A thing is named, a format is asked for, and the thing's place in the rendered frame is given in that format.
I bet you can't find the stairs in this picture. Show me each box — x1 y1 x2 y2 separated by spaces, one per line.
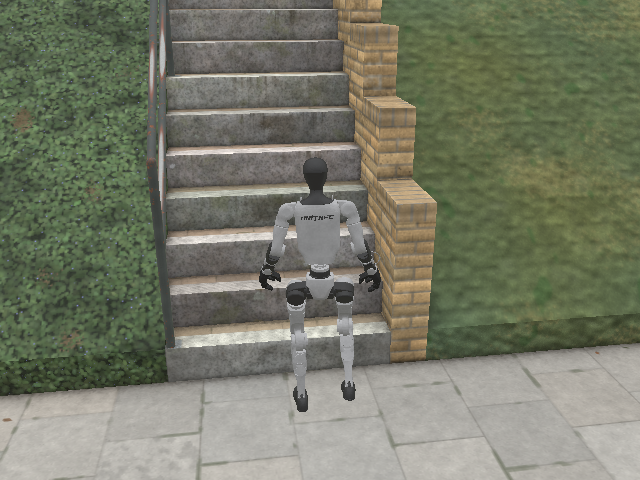
165 0 391 382

